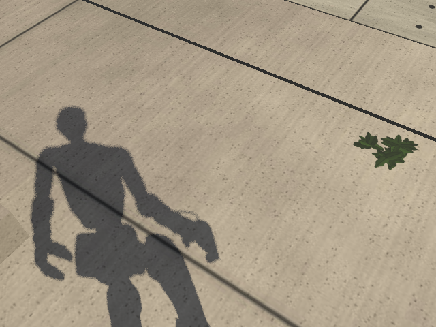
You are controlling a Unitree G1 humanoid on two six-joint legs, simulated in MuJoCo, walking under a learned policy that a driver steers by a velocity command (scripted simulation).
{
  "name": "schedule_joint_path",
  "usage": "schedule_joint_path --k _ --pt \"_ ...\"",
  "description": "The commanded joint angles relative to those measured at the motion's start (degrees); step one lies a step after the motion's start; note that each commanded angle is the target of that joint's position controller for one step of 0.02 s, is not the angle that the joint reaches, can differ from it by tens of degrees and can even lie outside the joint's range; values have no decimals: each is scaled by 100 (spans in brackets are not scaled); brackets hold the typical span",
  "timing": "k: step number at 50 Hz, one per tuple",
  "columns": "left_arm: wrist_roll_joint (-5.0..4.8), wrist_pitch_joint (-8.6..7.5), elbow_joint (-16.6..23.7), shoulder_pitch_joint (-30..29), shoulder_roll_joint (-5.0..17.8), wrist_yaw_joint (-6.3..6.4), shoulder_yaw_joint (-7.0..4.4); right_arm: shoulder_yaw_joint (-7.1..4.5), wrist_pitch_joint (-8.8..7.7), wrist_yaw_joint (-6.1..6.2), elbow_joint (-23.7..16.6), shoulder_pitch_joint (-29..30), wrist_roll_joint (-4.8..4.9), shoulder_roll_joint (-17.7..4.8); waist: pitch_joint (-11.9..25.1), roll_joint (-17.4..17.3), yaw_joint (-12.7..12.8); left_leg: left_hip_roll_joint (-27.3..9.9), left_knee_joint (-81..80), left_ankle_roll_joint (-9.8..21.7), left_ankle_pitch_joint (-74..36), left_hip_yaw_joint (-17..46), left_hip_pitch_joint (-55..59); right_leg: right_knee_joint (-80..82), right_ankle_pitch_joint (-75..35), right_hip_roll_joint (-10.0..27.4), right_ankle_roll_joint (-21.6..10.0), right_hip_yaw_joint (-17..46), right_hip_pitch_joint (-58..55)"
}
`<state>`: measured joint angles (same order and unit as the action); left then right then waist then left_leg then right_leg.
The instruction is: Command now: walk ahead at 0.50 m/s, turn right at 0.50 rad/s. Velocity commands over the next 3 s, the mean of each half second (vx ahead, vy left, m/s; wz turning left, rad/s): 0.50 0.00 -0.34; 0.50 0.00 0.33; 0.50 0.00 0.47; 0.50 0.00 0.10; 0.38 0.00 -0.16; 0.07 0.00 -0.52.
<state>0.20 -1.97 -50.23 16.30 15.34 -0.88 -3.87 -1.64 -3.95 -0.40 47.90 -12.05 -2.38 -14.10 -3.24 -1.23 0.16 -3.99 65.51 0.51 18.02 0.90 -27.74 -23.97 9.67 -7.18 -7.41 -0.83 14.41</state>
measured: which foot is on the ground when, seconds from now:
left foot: up 0.00-0.34, down 0.36-0.86, up 0.88-1.00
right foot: down 0.00-0.38, up 0.40-0.84, down 0.86-1.00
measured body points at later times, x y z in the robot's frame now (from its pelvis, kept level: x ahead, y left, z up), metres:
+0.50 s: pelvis +0.28 +0.04 +0.00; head +0.31 +0.05 +0.45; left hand +0.37 +0.30 -0.14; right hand +0.36 -0.24 -0.11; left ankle +0.34 +0.11 -0.74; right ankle +0.17 -0.06 -0.66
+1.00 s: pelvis +0.53 -0.03 +0.00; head +0.55 -0.04 +0.45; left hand +0.66 +0.23 -0.10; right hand +0.57 -0.30 -0.14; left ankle +0.44 +0.09 -0.66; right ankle +0.57 -0.12 -0.74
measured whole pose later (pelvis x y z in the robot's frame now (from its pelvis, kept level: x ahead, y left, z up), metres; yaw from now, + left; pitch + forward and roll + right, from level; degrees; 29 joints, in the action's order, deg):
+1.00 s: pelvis +0.53 -0.03 +0.00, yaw +3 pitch +1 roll +0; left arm 2.1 -4.1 -44.0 9.8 13.7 0.6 -1.4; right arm -4.3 -1.5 -1.1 49.9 -19.6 -1.2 -16.6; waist -1.4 -2.1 -2.1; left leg 1.0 61.8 4.0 20.7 1.6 -22.4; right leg -25.5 10.6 -0.1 -2.3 -4.6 15.9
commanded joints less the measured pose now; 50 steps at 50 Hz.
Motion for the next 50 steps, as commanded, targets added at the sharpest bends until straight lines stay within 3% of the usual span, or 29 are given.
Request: schedule_joint_path --k 1,4,7,12,15,16,17,18,19,20,21,22,23,24,26,28,31,34,38,40,41,42,43,44,45,46,47,48,50 --pt "-37 -159 278 198 790 30 -182 -98 147 -27 -287 -345 -54 -433 297 258 -177 -157 -422 -211 -305 9 -437 1263 -1508 1469 -895 1652 -277" --pt "-39 -145 245 529 840 40 -202 -94 174 -42 -585 450 -36 -459 70 332 64 -170 -1286 -376 -987 -52 -907 1388 -1302 1346 -763 1689 -401" --pt "-39 -119 225 830 859 53 -220 -63 158 -75 -781 1011 3 -441 100 425 308 -58 -2040 -410 -1566 -27 -1039 1236 -1446 1274 -597 1749 -792" --pt "45 -135 129 1213 769 123 -161 13 66 -131 -1012 1631 44 -409 79 499 570 140 -2986 -213 -1789 -160 -862 931 -2230 1433 -481 1753 -1460" --pt "79 -168 157 992 906 179 -167 -37 -1 -113 -960 1241 59 -584 101 595 292 297 -3507 82 -1330 -134 -11 613 -2857 1623 -280 1829 -1538" --pt "83 -185 166 884 973 181 -175 -92 -26 -73 -828 813 65 -699 249 609 94 460 -3641 191 -1042 -198 580 212 -3549 1575 -194 1763 -1517" --pt "79 -197 150 811 981 156 -165 -155 -76 -12 -591 71 61 -803 611 419 -261 565 -3998 326 -1084 -268 1482 -677 -3920 1330 -87 1527 -1436" --pt "50 -230 224 802 805 120 -104 -235 -138 72 -455 -757 -22 -1069 1224 109 -612 -137 -4070 587 -778 436 2765 -1930 -3022 1061 27 1308 -766" --pt "-139 -244 356 1414 306 92 7 -390 -115 119 -426 -1351 -128 -1682 2035 -1038 -497 -1659 -4271 1251 -145 2842 4375 -3873 -314 243 301 710 849" --pt "-11 -219 277 1510 586 108 -27 -405 -13 54 -306 -1210 21 -1524 1912 -1183 -362 -2023 -4972 1539 174 4292 4209 -4579 2006 17 278 674 1769" --pt "106 -177 269 1061 712 107 -53 -310 18 22 -403 -699 104 -1067 932 -385 -213 -1794 -5030 1470 600 3563 3367 -4844 1558 389 245 825 2058" --pt "136 -186 345 634 635 52 -18 -227 3 -7 -440 -353 114 -730 482 -3 -182 -1492 -5177 1347 305 2794 2703 -4592 1165 587 253 802 2006" --pt "135 -167 400 458 557 11 -5 -176 -19 -2 -398 -234 88 -587 244 -106 -78 -1202 -5333 1182 -203 2197 2315 -4287 997 756 267 724 1906" --pt "217 -120 440 403 543 -25 3 -147 -50 6 -292 -285 119 -533 157 -311 25 -954 -5423 1089 -726 1833 2051 -4031 920 884 331 615 1743" --pt "282 -50 410 463 441 -72 44 -152 -129 -31 -129 -508 183 -577 283 -426 115 -748 -5457 1152 -1732 1513 1990 -3818 795 949 464 359 1570" --pt "278 -34 515 166 355 -94 87 -191 -158 -44 5 -720 238 -677 238 -359 113 -666 -5577 1288 -2047 1347 2014 -3487 597 1052 619 204 1801" --pt "240 -38 801 -667 264 -105 167 -231 -108 -17 152 -979 246 -731 5 -302 -36 -485 -5756 1309 -1981 1171 1958 -2528 33 1136 855 58 2066" --pt "188 -60 996 -1302 190 -110 240 -274 -82 -13 267 -1254 237 -792 -4 -319 -224 -370 -5649 1194 -2187 1090 1989 -1627 -510 1016 946 -33 1824" --pt "117 -115 1188 -1770 295 -41 246 -325 -39 6 321 -1490 186 -898 94 -358 -351 -486 -5161 1102 -2726 1321 2287 -1068 -537 853 897 19 1498" --pt "104 -168 1181 -1565 420 0 205 -369 -13 34 264 -1348 159 -988 160 -401 -188 -560 -4843 976 -2785 1533 2279 -757 -207 789 791 102 994" --pt "104 -205 1089 -1221 486 30 171 -392 -3 42 226 -1233 161 -1037 254 -386 -13 -524 -4550 898 -2865 1585 2167 -516 -67 709 722 80 464" --pt "139 -271 889 -593 610 85 106 -390 -9 29 195 -1146 188 -1010 535 -152 278 -264 -3829 772 -2971 1434 1928 -135 -120 689 600 89 -466" --pt "271 -351 767 211 989 170 -7 -338 -39 1 60 -1073 249 -787 1140 401 608 156 -2475 623 -2275 1098 1319 120 459 1543 341 925 -1652" --pt "383 -316 802 675 1496 235 -120 -224 -46 11 -169 -1319 387 -239 1752 1416 624 885 -899 424 359 364 -153 548 1370 2999 13 2804 -2966" --pt "268 -201 758 501 1464 221 -158 -292 33 41 -176 -1599 275 -571 1768 1679 349 850 -41 466 1296 273 -870 946 1886 3371 -388 4128 -2661" --pt "216 -170 867 83 875 186 -29 -335 118 43 -38 -1431 171 -736 992 815 197 457 270 500 877 429 -1008 1005 2181 3096 -333 3451 -2010" --pt "168 -197 880 -196 537 157 50 -321 140 -25 -41 -1133 143 -626 479 488 149 287 148 445 456 397 -938 1140 1635 2758 -235 2598 -1401" --pt "180 -228 865 -315 403 153 88 -316 177 -70 -54 -1023 132 -523 300 579 53 152 -30 387 222 339 -777 1284 965 2506 -89 1950 -1063" --pt "147 -322 731 -197 369 165 94 -316 300 -156 -83 -933 32 -469 210 777 -41 54 -92 276 -26 241 -640 1378 -99 2246 -9 1163 -821"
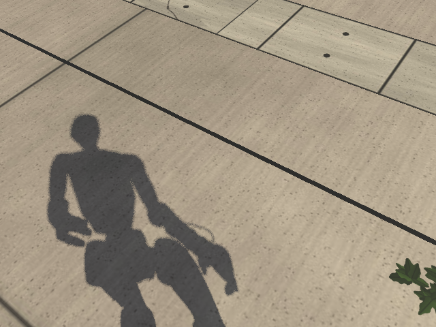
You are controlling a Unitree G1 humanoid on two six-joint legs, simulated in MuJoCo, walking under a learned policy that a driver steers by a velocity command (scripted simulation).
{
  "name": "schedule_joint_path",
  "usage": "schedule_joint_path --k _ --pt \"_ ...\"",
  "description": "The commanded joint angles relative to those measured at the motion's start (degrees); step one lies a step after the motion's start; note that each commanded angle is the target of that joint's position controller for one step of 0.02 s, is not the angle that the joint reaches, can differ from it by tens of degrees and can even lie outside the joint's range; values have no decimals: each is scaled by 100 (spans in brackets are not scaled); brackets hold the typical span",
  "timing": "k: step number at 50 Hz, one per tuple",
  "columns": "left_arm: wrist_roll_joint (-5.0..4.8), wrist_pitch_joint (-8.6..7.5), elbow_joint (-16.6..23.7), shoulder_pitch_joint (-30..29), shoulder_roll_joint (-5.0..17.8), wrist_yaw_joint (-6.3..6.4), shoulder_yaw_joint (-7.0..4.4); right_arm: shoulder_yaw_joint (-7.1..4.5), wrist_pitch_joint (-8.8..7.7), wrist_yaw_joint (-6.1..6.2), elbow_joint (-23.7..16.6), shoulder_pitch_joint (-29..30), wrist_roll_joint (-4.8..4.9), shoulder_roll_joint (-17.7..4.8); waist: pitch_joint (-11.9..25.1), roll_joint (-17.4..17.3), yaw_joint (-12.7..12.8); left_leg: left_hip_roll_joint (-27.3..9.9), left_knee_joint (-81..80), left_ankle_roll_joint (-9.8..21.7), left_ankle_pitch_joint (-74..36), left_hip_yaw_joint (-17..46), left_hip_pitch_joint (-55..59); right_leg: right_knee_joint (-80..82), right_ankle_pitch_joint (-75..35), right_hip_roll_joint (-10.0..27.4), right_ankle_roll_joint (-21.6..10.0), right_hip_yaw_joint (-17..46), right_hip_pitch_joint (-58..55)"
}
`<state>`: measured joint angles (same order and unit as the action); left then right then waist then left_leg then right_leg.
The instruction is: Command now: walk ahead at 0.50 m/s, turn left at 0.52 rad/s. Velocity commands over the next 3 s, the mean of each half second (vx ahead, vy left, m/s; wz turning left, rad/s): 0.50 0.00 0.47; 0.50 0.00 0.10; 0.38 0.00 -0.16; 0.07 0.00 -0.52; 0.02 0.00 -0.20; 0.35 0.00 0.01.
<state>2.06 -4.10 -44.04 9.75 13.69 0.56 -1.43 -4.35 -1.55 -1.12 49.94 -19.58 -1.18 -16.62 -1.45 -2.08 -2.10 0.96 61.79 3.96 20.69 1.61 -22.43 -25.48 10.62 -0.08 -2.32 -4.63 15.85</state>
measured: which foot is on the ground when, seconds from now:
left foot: up 0.00-0.36, down 0.38-0.94, up 0.96-1.00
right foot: down 0.00-0.40, up 0.42-0.92, down 0.94-1.00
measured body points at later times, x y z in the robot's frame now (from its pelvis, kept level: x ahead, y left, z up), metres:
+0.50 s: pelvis +0.24 +0.07 -0.01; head +0.27 +0.09 +0.44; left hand +0.20 +0.33 -0.15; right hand +0.45 -0.13 -0.12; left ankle +0.28 +0.14 -0.74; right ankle +0.16 -0.09 -0.64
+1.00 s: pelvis +0.52 +0.11 -0.02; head +0.55 +0.11 +0.43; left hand +0.62 +0.39 -0.12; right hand +0.56 -0.15 -0.17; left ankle +0.30 +0.15 -0.68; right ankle +0.64 +0.07 -0.74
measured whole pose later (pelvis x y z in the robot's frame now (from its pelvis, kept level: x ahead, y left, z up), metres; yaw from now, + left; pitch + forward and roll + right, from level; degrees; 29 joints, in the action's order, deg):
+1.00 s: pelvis +0.52 +0.11 -0.02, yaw +17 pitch +0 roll +1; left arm 2.2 -3.7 -46.1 5.1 13.4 -0.7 -2.1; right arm -1.9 -3.6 0.4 57.3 -23.7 -0.6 -13.6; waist -3.3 -0.4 -2.3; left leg 3.8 48.1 4.5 27.3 0.4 -3.4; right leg -33.2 7.8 -0.7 -5.4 -5.5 25.0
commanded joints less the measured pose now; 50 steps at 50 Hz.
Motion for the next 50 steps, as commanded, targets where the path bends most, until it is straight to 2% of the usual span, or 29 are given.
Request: schedule_joint_path --k 1,3,8,11,14,16,17,18,19,20,21,22,23,24,25,26,27,30,32,36,40,42,44,45,46,47,48,49,50 --pt "-66 -161 57 566 559 9 -167 -40 97 -118 -347 -76 -85 -183 78 825 175 -449 294 -99 -426 143 -1213 1546 -625 1535 -544 1342 -993" --pt "-111 -223 -43 714 619 -5 -206 -26 143 -178 -495 267 -81 -141 65 732 162 -504 238 -158 -735 117 -1524 1619 -1153 1559 -605 959 -1128" --pt "-89 -204 -253 977 627 -21 -236 65 144 -302 -858 1235 -72 -42 -181 675 286 -559 -858 -258 -1659 -110 -1818 1718 -1570 1422 -600 69 -1235" --pt "-90 -190 -355 1121 770 -5 -279 142 119 -373 -1082 1823 -78 10 -321 685 413 -524 -1809 -139 -1960 -440 -1441 1711 -1693 1458 -526 -315 -1262" --pt "-86 -116 -498 1360 904 27 -321 146 123 -385 -1243 2134 -112 -68 -396 669 484 -395 -2346 87 -1536 -727 -1227 1457 -2248 1591 -440 -566 -1709" --pt "-81 -40 -620 1503 1003 44 -328 125 118 -329 -1246 2047 -157 -107 -282 736 413 -93 -2617 302 -946 -896 -747 889 -3729 1631 -401 -726 -1947" --pt "-76 4 -672 1539 1092 50 -339 90 101 -285 -1165 1746 -178 -164 -77 803 268 127 -2725 432 -657 -958 -306 318 -4590 1639 -388 -799 -2034" --pt "-84 52 -696 1538 1134 50 -332 27 50 -233 -956 1087 -202 -260 300 748 -25 351 -3006 580 -645 -949 498 -598 -4887 1596 -357 -887 -1924" --pt "-100 76 -651 1496 1057 44 -286 -73 -15 -154 -603 87 -257 -437 863 475 -456 309 -3362 750 -897 -685 1923 -1868 -4098 1432 -239 -1009 -1214" --pt "-220 46 -329 1667 513 -35 -131 -227 -40 -45 -520 -528 -323 -1035 1684 -590 -549 -1357 -3546 1258 -74 1571 3887 -3834 -1227 988 31 -1041 797" --pt "-189 31 -164 1601 625 -80 -188 -292 12 6 -540 -581 -81 -1370 2148 -993 -394 -2450 -4431 1740 -892 3986 4277 -5236 2050 59 205 -269 1952" --pt "-148 45 -79 908 890 -73 -265 -264 50 58 -504 -338 8 -1226 1432 -135 -446 -2175 -4417 1551 -1563 2984 3842 -5356 1498 370 144 394 2432" --pt "-212 -19 -51 758 696 -95 -196 -182 15 91 -460 -9 24 -926 749 -84 -247 -1935 -4463 1408 -2189 2168 3015 -5024 1082 550 88 432 2381" --pt "-190 -24 -168 872 623 -104 -185 -93 -32 94 -429 241 20 -634 394 100 18 -1608 -4604 1122 -2577 1608 2385 -4476 875 729 57 472 2054" --pt "-82 54 -257 1033 602 -117 -189 -22 -80 96 -392 436 56 -448 217 34 242 -1354 -4754 951 -2765 1216 1917 -4147 788 797 83 490 1708" --pt "-12 153 -380 1257 554 -137 -182 21 -135 82 -388 534 56 -339 240 -72 366 -1225 -4891 875 -2805 978 1637 -3976 699 805 110 488 1364" --pt "11 221 -417 1293 528 -165 -190 36 -200 66 -344 467 63 -310 260 -75 393 -1154 -4997 897 -2919 897 1556 -3921 638 758 133 434 1271" --pt "9 297 -321 863 443 -232 -201 3 -292 54 -152 192 102 -457 -16 -70 365 -1059 -5379 925 -2638 693 1503 -3460 116 791 230 363 1697" --pt "-2 302 -191 374 453 -235 -210 10 -300 56 -42 -37 102 -442 -225 -67 231 -1039 -5524 899 -2524 645 1667 -3026 -292 828 290 352 2131" --pt "-34 262 8 -353 380 -245 -175 43 -323 67 139 -373 91 -414 -346 -76 45 -1014 -5531 811 -2773 462 2062 -2040 -917 718 295 285 2358" --pt "-46 222 220 -994 345 -258 -125 75 -327 122 373 -755 39 -419 -478 -102 -140 -1122 -5408 773 -3317 339 2569 -1261 -1078 496 128 117 2310" --pt "-46 192 309 -1145 377 -259 -122 75 -318 168 471 -834 10 -475 -528 -114 -129 -1251 -5263 752 -3705 343 2862 -978 -862 397 -19 95 2223" --pt "-54 148 287 -948 426 -238 -141 66 -313 210 512 -695 -10 -561 -454 -148 54 -1314 -4897 661 -4691 247 3000 -720 -448 207 -216 14 1743" --pt "-61 128 178 -595 488 -197 -175 57 -318 223 518 -592 -27 -623 -258 -211 227 -1293 -4483 578 -5567 178 3001 -630 -208 18 -323 -60 1194" --pt "-58 95 -33 55 596 -139 -236 44 -305 220 539 -517 -44 -681 110 -203 512 -1198 -3683 498 -6178 90 2965 -468 -61 -192 -443 -131 416" --pt "2 36 -357 1062 739 -73 -312 62 -294 211 531 -440 -15 -659 669 -21 953 -958 -2477 386 -5740 -112 2444 -149 -321 -116 -613 -24 -918" --pt "153 4 -519 1954 1283 10 -453 168 -321 176 335 -627 120 -320 1447 680 1124 -514 -605 221 -3678 -371 960 -38 299 1267 -1017 1636 -2608" --pt "120 33 -565 1985 1659 -49 -540 193 -319 138 358 -1200 191 1 1888 1715 780 612 1108 86 968 -228 -709 707 186 2521 -1709 4307 -3465" --pt "-105 73 -530 1419 1293 -97 -472 86 -293 161 355 -712 33 -440 1248 797 640 216 1448 200 651 442 -1128 918 605 2200 -1536 4112 -2818"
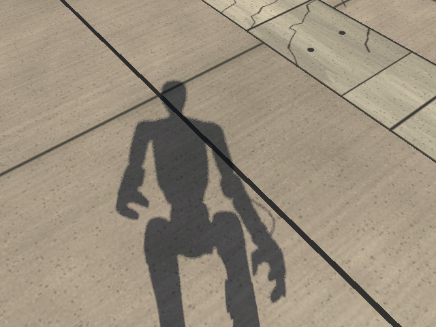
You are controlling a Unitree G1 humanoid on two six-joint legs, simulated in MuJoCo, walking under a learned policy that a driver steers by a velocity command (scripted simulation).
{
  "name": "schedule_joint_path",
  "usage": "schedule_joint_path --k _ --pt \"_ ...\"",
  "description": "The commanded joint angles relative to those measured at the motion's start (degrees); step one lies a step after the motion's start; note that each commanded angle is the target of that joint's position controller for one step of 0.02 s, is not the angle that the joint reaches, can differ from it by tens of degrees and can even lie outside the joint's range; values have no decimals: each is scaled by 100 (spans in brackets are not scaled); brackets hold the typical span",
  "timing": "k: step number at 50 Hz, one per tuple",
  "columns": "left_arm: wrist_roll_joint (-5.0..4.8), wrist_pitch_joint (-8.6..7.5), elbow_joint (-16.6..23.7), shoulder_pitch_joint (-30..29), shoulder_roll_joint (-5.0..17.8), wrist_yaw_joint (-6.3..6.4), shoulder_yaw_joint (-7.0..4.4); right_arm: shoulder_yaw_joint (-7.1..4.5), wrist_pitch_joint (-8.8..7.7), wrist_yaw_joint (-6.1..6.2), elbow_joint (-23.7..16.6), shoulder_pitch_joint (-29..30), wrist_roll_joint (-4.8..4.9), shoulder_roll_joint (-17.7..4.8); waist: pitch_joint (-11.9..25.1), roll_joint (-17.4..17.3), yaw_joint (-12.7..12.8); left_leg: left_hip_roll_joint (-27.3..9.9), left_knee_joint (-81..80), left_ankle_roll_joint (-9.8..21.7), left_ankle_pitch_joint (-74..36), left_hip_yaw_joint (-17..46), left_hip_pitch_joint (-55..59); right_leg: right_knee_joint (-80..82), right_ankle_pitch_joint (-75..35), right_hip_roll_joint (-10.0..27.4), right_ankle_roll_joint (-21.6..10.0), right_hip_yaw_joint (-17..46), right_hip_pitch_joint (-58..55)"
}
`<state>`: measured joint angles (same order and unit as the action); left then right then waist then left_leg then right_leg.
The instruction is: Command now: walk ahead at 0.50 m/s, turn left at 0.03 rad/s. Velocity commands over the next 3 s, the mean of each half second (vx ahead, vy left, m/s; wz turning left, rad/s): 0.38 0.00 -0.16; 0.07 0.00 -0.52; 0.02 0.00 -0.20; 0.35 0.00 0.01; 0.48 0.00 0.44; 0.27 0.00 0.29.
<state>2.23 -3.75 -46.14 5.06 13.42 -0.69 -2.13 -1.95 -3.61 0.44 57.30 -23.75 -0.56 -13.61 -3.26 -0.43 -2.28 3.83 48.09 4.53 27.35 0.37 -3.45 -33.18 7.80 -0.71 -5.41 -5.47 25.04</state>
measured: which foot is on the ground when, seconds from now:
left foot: up 0.00-0.42, down 0.44-0.90, up 0.92-1.00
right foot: down 0.00-0.44, up 0.46-0.88, down 0.90-1.00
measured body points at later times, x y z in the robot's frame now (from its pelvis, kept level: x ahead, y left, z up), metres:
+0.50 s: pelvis +0.24 +0.02 +0.00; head +0.28 +0.02 +0.45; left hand +0.24 +0.27 -0.15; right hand +0.39 -0.23 -0.11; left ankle +0.36 +0.09 -0.72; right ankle +0.11 -0.08 -0.68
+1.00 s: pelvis +0.25 -0.01 +0.01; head +0.26 -0.05 +0.46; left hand +0.47 +0.20 -0.09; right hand +0.23 -0.30 -0.13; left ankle +0.34 +0.10 -0.67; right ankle +0.23 -0.09 -0.72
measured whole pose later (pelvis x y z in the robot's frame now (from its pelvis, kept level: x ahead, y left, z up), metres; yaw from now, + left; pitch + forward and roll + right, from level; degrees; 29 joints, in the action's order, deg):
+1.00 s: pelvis +0.25 -0.01 +0.01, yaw -25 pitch +0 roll +2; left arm 1.3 2.8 -44.9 12.6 14.3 -0.2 -3.7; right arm -3.9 2.9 1.2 47.4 -10.6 -1.1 -16.0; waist -2.1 -2.4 -0.3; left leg -2.9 52.5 -1.7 23.8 -4.5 -27.5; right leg -30.9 15.6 -1.4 -3.6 -0.6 15.7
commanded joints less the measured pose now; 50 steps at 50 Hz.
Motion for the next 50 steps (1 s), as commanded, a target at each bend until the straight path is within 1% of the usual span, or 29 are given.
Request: schedule_joint_path --k 1,2,4,7,9,11,13,15,18,20,21,22,23,24,25,26,27,28,29,31,36,41,43,44,45,46,47,49,50 --pt "-167 32 -230 1313 936 11 -300 -158 -114 -29 -488 71 -30 -717 663 344 468 -359 2593 153 -563 475 -3104 1835 840 2090 -1070 3255 -2867" --pt "-137 -2 -226 1052 652 -7 -220 -133 -121 -54 -518 278 -30 -606 337 171 358 -574 2251 144 -883 393 -2963 2055 445 1795 -891 2662 -2305" --pt "-147 -68 -383 1006 404 21 -129 -104 11 -119 -464 173 -146 -451 178 400 101 -779 1802 9 -1108 291 -2491 2300 -245 1383 -630 1862 -1675" --pt "-186 -190 -619 1380 573 16 -163 -78 129 -201 -518 373 -166 -306 135 368 41 -872 1479 -166 -1360 86 -2623 2523 -819 1279 -702 1438 -1577" --pt "-191 -206 -720 1552 634 17 -175 -69 161 -221 -677 884 -165 -320 -47 338 115 -1001 1064 -284 -1759 -28 -3061 2717 -775 1209 -709 1257 -1659" --pt "-214 -188 -831 1782 568 14 -149 -55 152 -224 -881 1462 -159 -318 -195 323 242 -1048 408 -416 -2156 -145 -3318 2759 -994 1073 -699 1195 -1755" --pt "-206 -171 -899 1876 547 25 -122 0 122 -204 -974 1779 -125 -196 -252 301 283 -873 -366 -526 -2419 -296 -3052 2460 -2437 923 -610 948 -1729" --pt "-188 -144 -968 2005 623 49 -126 48 98 -149 -997 1937 -79 -115 -76 405 357 -604 -891 -538 -2637 -428 -2617 2011 -3619 806 -473 758 -1818" --pt "-156 -54 -963 2042 712 89 -153 25 63 -31 -1047 2042 -33 -286 154 652 432 -366 -1267 -448 -2615 -305 -2344 1398 -4016 816 -386 964 -2188" --pt "-139 2 -875 1837 747 141 -191 -36 1 34 -949 1645 -39 -490 269 713 263 -311 -1707 -328 -2372 -91 -1889 892 -3865 852 -267 1284 -2309" --pt "-168 16 -813 1661 782 153 -216 -86 -60 74 -808 1196 -60 -607 396 605 54 -282 -2176 -248 -2587 -74 -1379 385 -3686 757 -155 1362 -2269" --pt "-252 6 -726 1550 732 147 -216 -147 -166 121 -674 632 -145 -797 707 247 -193 -631 -2576 -131 -3774 72 -409 -530 -2970 480 -7 1244 -1846" --pt "-359 -10 -445 1789 351 169 -130 -245 -224 161 -723 77 -274 -1297 1599 -671 -150 -2244 -2040 215 -6604 1293 1120 -2075 -180 29 158 958 -821" --pt "-490 125 -561 2752 88 261 -100 -305 -88 86 -877 311 -80 -1438 2547 -1477 104 -3414 -1884 1124 -7846 2333 1897 -3487 3368 -610 217 610 94" --pt "-260 275 -743 2570 612 295 -242 -241 41 70 -1031 574 47 -1004 2289 -599 122 -3034 -2230 1118 -6333 2127 1130 -3849 3023 -271 207 813 183" --pt "-150 342 -647 2077 625 233 -292 -127 84 103 -1126 1051 32 -623 1475 -411 207 -2647 -2582 951 -5046 1570 329 -3807 2554 -87 266 816 314" --pt "-103 394 -563 1812 530 174 -301 -60 127 155 -1170 1384 -11 -439 904 -473 318 -2333 -2915 792 -4275 1142 -320 -3629 2226 80 360 769 354" --pt "-54 475 -507 1672 499 118 -316 -49 151 216 -1178 1479 -29 -422 608 -683 372 -2145 -3138 718 -3874 783 -773 -3501 1973 191 458 747 277" --pt "-25 564 -504 1752 428 81 -308 -64 165 245 -1161 1478 -56 -464 545 -793 423 -2023 -3234 728 -3760 516 -1118 -3553 1802 150 545 632 74" --pt "-58 668 -453 1788 367 71 -314 -85 137 242 -1156 1437 -82 -509 660 -615 499 -2030 -3275 845 -3718 236 -1264 -3456 1680 115 615 564 -24" --pt "-58 824 -69 1136 363 -47 -261 -159 186 200 -1181 1499 -119 -684 644 -751 399 -2107 -3440 804 -2217 -154 -1296 -2172 1309 309 592 398 -88" --pt "-121 819 282 747 496 -143 -249 -288 334 106 -1175 1359 -133 -991 710 -753 217 -2374 -3185 654 -1622 -286 -1157 -1083 1566 215 413 81 -633" --pt "-124 757 301 951 491 -144 -252 -341 395 85 -1180 1393 -87 -1089 708 -616 356 -2335 -2765 338 -1491 -517 -1321 -143 1203 105 258 -16 -1217" --pt "-118 696 244 1159 584 -121 -279 -363 447 68 -1116 1226 -103 -1050 653 -272 423 -2200 -2294 9 -1340 -712 -1602 539 896 92 147 242 -1626" --pt "-60 613 276 1234 987 -52 -359 -327 518 12 -1109 975 -108 -756 433 1022 397 -1603 -939 -452 -506 -1273 -2187 1838 963 1047 -86 1763 -1739" --pt "-89 599 434 1135 1847 -5 -556 -241 578 88 -1519 1314 -54 -482 -32 2052 423 -517 -24 -808 873 -1058 -3392 2222 -90 2322 -843 3741 -1312" --pt "-40 599 322 1388 1629 71 -566 -263 650 126 -1547 1714 -111 -667 -40 1133 606 -657 906 -765 642 -250 -3200 1991 -673 2183 -1104 3244 -1142" --pt "-88 597 432 668 1158 130 -413 -257 612 85 -1383 1345 18 -575 89 783 128 -682 1033 -650 -339 47 -3072 1780 -700 1404 -788 2211 -1182" --pt "-121 576 540 385 1025 141 -371 -298 567 74 -1282 1195 -67 -686 276 873 60 -617 1131 -592 -624 -9 -3046 1676 -1077 1188 -689 1970 -1430"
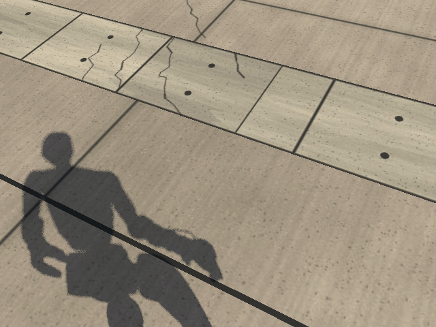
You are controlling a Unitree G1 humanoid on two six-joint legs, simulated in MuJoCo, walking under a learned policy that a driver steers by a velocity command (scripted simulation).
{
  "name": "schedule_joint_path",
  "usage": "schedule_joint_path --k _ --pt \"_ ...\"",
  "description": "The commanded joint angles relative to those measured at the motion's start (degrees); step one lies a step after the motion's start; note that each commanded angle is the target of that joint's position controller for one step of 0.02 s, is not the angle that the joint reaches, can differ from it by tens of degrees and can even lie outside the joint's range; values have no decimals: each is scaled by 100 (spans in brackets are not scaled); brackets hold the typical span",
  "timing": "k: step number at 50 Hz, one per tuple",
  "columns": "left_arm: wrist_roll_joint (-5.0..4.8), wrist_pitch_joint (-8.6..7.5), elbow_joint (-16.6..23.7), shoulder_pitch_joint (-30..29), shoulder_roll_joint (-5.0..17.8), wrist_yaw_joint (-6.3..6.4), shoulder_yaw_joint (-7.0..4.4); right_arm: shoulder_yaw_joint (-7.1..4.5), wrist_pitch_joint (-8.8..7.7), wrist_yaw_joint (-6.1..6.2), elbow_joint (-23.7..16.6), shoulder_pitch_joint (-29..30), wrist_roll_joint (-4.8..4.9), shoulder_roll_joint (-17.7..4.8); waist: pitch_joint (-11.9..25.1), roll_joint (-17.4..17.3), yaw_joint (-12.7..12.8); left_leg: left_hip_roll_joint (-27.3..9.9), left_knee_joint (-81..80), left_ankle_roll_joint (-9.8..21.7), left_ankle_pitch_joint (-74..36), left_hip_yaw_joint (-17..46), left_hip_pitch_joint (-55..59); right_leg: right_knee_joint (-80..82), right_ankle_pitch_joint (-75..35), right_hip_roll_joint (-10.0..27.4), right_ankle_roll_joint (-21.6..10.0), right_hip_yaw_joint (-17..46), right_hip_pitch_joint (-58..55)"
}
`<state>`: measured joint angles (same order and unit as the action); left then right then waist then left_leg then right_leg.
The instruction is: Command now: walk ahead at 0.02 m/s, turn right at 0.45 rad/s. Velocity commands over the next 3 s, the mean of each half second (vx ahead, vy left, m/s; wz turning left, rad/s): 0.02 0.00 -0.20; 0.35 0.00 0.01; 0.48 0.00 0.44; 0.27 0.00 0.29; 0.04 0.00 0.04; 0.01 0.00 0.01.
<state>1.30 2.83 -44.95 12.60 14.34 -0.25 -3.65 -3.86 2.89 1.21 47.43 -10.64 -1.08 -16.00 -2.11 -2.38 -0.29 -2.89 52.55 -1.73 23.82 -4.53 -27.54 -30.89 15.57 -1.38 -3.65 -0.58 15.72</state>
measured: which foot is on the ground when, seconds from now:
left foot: up 0.00-0.30, down 0.32-0.72, up 0.74-1.00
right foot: down 0.00-1.00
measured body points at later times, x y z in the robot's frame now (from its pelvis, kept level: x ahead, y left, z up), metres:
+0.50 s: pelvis +0.00 +0.02 +0.01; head +0.00 +0.03 +0.46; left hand +0.10 +0.26 -0.14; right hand +0.07 -0.24 -0.12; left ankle +0.00 +0.12 -0.74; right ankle +0.01 -0.08 -0.73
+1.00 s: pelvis +0.15 -0.03 +0.01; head +0.16 -0.05 +0.46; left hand +0.08 +0.22 -0.13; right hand +0.27 -0.28 -0.13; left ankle +0.25 +0.10 -0.67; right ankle +0.04 -0.09 -0.74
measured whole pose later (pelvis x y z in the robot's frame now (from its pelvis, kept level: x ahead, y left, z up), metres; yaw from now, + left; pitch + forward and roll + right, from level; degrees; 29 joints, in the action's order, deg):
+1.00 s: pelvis +0.15 -0.03 +0.01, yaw -2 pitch +0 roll +0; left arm 1.2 -5.2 -61.1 27.1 10.6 0.6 -1.1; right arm -2.8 -1.1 -2.6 52.6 -6.4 -1.7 -14.3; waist -1.2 -2.3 2.3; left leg -2.9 52.3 2.2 8.3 -0.8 -35.4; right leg -8.9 14.1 -3.7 -4.3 -3.2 -4.6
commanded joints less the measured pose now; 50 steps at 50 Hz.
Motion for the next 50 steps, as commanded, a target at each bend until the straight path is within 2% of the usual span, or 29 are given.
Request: schedule_joint_path --k 1,4,9,12,14,15,16,17,18,19,20,21,23,24,26,27,29,31,34,35,36,37,38,39,40,41,44,47,50 --pt "-53 -110 464 -420 747 90 -159 -126 -100 -27 -190 -283 -84 -496 404 1001 -139 105 852 33 -364 429 -505 1333 -2537 1174 -889 1314 -703" --pt "-87 -189 367 -103 688 77 -111 -93 -50 -45 -203 -249 -10 -356 607 696 -39 108 631 -30 -335 460 -382 1245 -3035 1244 -945 1275 -1124" --pt "-11 -195 189 81 734 125 -64 -7 19 13 -237 -80 26 -265 400 925 184 137 -659 31 -78 470 228 1265 -2457 1320 -983 1458 -1096" --pt "21 -187 100 -41 782 111 -39 15 -12 73 -172 -209 87 -259 361 933 167 263 -1401 142 38 393 891 1154 -2577 1308 -960 1554 -809" --pt "-19 -180 36 -223 753 126 0 44 -64 107 -51 -466 100 -177 375 807 -23 327 -2424 224 -498 327 1488 972 -2546 1202 -791 1562 -644" --pt "-62 -180 3 -299 711 141 26 75 -125 119 29 -634 70 -128 374 654 -162 244 -3315 275 -1387 407 2047 871 -2291 1095 -561 1514 -377" --pt "-77 -212 7 -226 493 136 99 71 -214 142 46 -641 -27 -299 465 288 -62 -281 -3716 359 -1798 1033 2512 723 -1710 869 -249 1422 -68" --pt "-115 -229 -25 104 308 106 131 17 -275 138 -35 -339 -55 -758 441 -468 346 -1046 -3750 637 -2582 1854 2428 583 -675 240 -43 892 85" --pt "-83 -174 -196 19 363 120 140 65 -291 59 -36 -7 20 -580 271 -604 289 -1197 -3666 894 -2663 1813 1651 824 -132 56 50 682 -498" --pt "-44 -161 -286 -40 416 116 142 133 -318 10 -49 165 16 -350 211 -547 303 -953 -3699 777 -2208 1617 1504 993 -436 138 73 749 -805" --pt "-42 -175 -377 -122 498 108 119 144 -332 2 -7 136 26 -323 148 -522 192 -687 -3738 602 -1800 1433 1489 1059 -757 190 81 822 -896" --pt "-54 -198 -434 -169 581 98 93 143 -339 24 69 24 37 -358 129 -511 132 -516 -3762 505 -1657 1299 1570 1053 -1009 261 71 856 -910" --pt "-33 -228 -631 -44 494 91 119 108 -328 41 283 -283 51 -442 195 -466 44 -343 -3936 545 -73 1273 1775 900 -298 129 26 700 -751" --pt "-5 -230 -684 -16 490 90 108 46 -284 33 332 -382 48 -579 47 -510 -14 -410 -4032 696 915 1474 1804 566 453 -91 -12 461 -361" --pt "77 -234 -646 -204 411 44 110 -37 -213 14 418 -607 35 -737 -472 -593 -142 -996 -4511 1135 2290 2200 1711 -163 997 -221 -31 20 490" --pt "103 -265 -602 -284 346 11 126 -66 -212 9 456 -642 45 -746 -663 -602 -153 -1304 -4712 1327 2364 2496 1615 -529 842 -35 -19 -60 708" --pt "75 -352 -588 -285 362 -45 109 -83 -287 -19 479 -593 5 -671 -678 -425 -105 -1464 -4840 1463 1811 2574 1786 -966 881 206 -6 2 1014" --pt "39 -446 -637 -160 352 -98 98 -111 -379 -58 474 -413 25 -687 -562 -353 0 -1274 -4732 1398 1232 2163 1858 -679 818 252 -30 -87 804" --pt "11 -540 -940 539 254 -79 73 -148 -429 -112 478 -107 91 -695 -392 -197 374 -745 -4145 1193 960 1372 1011 546 49 -51 -91 -506 -892" --pt "29 -569 -1132 1023 339 -42 32 -128 -436 -119 463 -52 59 -583 -329 47 542 -506 -3570 1105 1047 1140 476 819 227 -106 -120 -353 -1632" --pt "82 -626 -1277 1642 652 23 -43 -25 -467 -140 335 141 10 -233 -245 932 785 -74 -2192 904 795 576 -236 1614 1279 800 -276 1006 -2226" --pt "44 -655 -1350 2135 1169 27 -159 84 -509 -180 64 365 40 122 -283 2095 903 655 -644 724 758 -9 -1375 2732 3080 2094 -790 3530 -2446" --pt "71 -629 -1342 1802 1022 29 -118 -16 -522 -192 78 396 -80 -317 -647 1227 617 379 235 836 547 624 -1477 2736 3002 2311 -1024 3749 -1906" --pt "49 -655 -1164 1273 854 25 -69 -29 -553 -256 174 251 -41 -333 -685 756 292 156 490 876 -18 802 -1446 2614 2589 2070 -935 3212 -1693" --pt "24 -702 -1083 1014 732 24 -37 -14 -591 -310 291 79 -16 -294 -555 614 137 18 499 833 -435 769 -1303 2628 1940 1800 -773 2675 -1680" --pt "-3 -752 -1066 950 656 42 -3 -14 -609 -344 341 65 -50 -278 -428 569 79 -82 458 758 -755 678 -1217 2661 1258 1622 -671 2251 -1773" --pt "-46 -856 -1289 1348 467 62 77 21 -532 -392 361 248 -128 -176 -237 618 143 -130 469 491 -1264 394 -1260 2527 -692 1327 -613 1356 -2007" --pt "-31 -864 -1472 1717 432 98 104 69 -464 -392 223 705 -73 -69 -349 622 263 -56 326 351 -1477 318 -1607 2469 -1766 1289 -601 734 -2093" --pt "7 -867 -1517 1695 346 119 150 137 -460 -394 3 1223 -39 31 -567 679 313 108 -425 359 -1832 231 -1469 2507 -2332 1187 -521 165 -1833"
Next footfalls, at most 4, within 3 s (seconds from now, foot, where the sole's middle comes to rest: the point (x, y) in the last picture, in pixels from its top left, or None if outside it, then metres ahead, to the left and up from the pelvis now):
0.32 left None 0.04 0.12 -0.77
1.20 left None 0.43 0.05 -0.77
1.74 right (248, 238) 0.78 -0.02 -0.77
2.12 left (195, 274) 0.66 0.16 -0.77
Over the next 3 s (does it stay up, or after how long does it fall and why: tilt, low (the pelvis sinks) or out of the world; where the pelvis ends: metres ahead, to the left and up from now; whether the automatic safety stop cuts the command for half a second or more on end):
stays up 0.69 0.07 0.01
